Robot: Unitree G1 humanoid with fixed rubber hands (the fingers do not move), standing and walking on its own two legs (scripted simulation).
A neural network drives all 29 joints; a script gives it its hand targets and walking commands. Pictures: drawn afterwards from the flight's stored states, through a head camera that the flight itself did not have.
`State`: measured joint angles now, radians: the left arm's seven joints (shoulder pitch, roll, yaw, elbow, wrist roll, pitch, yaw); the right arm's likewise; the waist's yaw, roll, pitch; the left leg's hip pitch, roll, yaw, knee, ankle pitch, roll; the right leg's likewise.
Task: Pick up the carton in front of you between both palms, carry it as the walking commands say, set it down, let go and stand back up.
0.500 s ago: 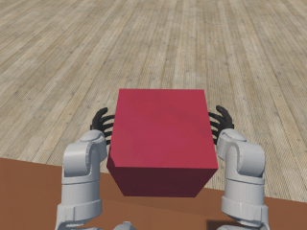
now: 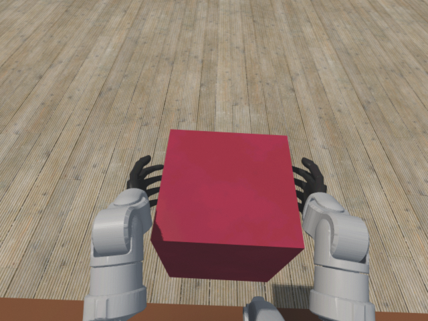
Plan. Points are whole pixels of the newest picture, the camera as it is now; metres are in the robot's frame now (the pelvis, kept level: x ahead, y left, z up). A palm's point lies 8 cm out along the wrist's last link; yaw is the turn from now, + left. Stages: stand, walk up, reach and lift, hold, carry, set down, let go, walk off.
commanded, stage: carry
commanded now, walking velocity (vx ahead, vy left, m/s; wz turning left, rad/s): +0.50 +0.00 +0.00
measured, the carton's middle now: (223, 212) +0.34 -0.02 +0.00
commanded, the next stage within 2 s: none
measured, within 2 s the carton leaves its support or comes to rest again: neither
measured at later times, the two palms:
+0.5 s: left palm (158, 93) +0.63 +0.13 +0.06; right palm (276, 87) +0.66 -0.17 +0.06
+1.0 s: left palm (164, 34) +0.94 +0.14 +0.05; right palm (257, 36) +0.93 -0.16 +0.06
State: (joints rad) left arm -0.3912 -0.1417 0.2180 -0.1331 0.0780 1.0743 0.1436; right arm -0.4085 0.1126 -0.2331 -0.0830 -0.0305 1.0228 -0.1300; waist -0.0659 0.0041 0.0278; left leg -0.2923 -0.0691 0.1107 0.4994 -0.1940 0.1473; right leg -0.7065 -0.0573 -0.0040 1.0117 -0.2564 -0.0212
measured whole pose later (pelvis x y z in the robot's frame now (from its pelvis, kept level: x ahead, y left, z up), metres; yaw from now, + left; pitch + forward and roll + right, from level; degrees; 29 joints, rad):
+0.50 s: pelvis +0.32 -0.05 -0.03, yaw +2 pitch +4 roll +1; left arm -0.44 -0.09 0.21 -0.08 0.02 1.13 0.15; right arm -0.47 0.12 -0.25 -0.08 -0.07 1.12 -0.14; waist 0.05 0.00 -0.02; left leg -0.70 0.06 0.00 1.16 -0.32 0.03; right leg -0.33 0.07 -0.13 0.51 -0.25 -0.14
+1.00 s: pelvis +0.64 +0.01 -0.02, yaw -1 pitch +5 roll -2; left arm -0.24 -0.15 0.16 -0.27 0.06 1.13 0.13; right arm -0.24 0.15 -0.19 -0.26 -0.05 1.09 -0.13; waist -0.03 0.01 -0.02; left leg -0.27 -0.01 0.16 0.34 -0.17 0.10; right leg -0.56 -0.05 -0.04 0.98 -0.32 0.01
